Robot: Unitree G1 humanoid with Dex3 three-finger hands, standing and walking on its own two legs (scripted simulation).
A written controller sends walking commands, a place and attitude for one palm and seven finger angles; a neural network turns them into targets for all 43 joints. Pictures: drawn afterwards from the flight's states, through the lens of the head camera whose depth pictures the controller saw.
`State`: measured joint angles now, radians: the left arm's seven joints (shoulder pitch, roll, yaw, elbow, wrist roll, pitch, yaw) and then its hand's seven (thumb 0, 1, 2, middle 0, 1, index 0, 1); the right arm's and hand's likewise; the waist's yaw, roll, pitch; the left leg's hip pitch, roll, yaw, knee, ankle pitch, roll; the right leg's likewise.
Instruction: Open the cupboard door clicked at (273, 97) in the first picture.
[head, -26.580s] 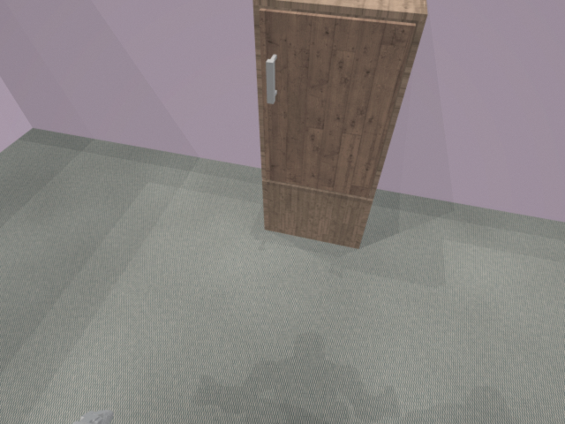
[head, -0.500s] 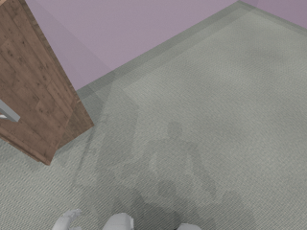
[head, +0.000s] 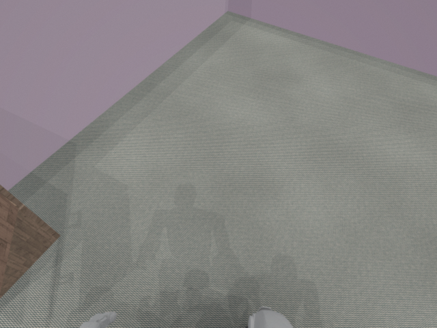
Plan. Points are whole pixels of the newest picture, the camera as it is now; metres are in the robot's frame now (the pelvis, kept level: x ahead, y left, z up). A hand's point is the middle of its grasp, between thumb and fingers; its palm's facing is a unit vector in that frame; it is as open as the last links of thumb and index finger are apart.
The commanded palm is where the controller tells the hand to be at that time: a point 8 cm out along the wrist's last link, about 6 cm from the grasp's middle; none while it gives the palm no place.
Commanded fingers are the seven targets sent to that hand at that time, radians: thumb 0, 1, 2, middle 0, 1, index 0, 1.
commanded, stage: walk to a spot facing it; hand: left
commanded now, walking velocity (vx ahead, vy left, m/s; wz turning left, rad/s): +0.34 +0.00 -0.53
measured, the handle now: out of the picture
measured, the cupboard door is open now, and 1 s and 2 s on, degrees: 43 43 43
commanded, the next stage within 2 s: turn to face it in 1.22 s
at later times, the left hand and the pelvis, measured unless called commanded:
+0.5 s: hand (144, 281) +0.24 +0.17 -0.20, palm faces -0.14 -0.98 -0.16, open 7.3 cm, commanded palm none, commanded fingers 0.00 0.90 0.90 -0.20 -0.30 -0.20 -0.30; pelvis +0.20 -0.01 -0.02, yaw -12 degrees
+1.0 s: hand (223, 153) +0.61 -0.01 -0.18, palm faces -0.42 -0.89 -0.20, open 7.4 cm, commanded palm none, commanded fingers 0.00 0.90 0.90 -0.20 -0.30 -0.20 -0.30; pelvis +0.41 -0.12 -0.02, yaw -22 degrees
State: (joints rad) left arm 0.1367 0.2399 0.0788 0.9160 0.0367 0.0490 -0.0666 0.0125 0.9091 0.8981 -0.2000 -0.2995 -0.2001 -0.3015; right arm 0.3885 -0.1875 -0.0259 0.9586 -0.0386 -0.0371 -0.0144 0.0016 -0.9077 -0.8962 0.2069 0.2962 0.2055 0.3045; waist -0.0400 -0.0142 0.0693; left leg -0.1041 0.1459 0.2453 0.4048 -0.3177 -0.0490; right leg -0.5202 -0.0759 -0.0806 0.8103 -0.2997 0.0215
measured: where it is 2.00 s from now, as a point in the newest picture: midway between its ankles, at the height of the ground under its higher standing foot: (265, 217)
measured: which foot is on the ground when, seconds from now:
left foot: down 0.00-0.08, up 0.10-0.44, down 0.46-0.96, up 0.98-1.00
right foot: up 0.00-0.08, down 0.10-0.46, up 0.48-0.94, down 0.96-1.00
